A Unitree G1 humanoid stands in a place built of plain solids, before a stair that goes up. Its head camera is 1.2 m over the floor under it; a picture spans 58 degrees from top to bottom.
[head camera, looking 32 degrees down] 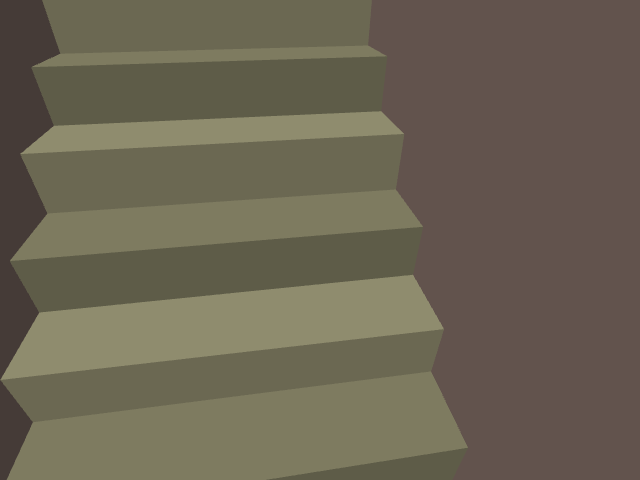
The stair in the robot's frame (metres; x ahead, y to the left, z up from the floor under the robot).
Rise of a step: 0.20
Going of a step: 0.23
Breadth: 1.10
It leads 9 degrees to the left of straight ahead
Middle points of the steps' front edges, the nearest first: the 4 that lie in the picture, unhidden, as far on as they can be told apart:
0.78 0.21 0.38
0.99 0.24 0.57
1.22 0.28 0.77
1.46 0.32 0.95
